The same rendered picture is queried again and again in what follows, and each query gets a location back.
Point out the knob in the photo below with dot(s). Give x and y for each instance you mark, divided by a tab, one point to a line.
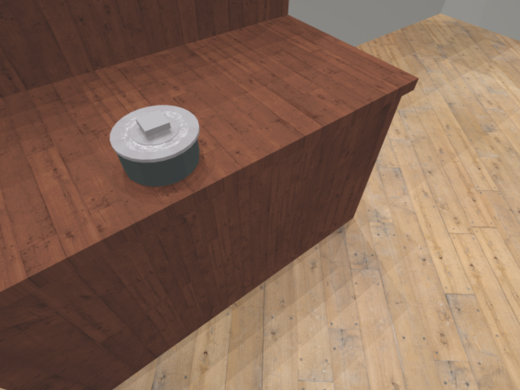
153	123

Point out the pot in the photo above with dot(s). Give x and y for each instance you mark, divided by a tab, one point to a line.
163	173

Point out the lid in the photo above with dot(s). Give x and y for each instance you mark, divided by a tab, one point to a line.
129	142

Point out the table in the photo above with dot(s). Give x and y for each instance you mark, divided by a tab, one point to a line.
100	275

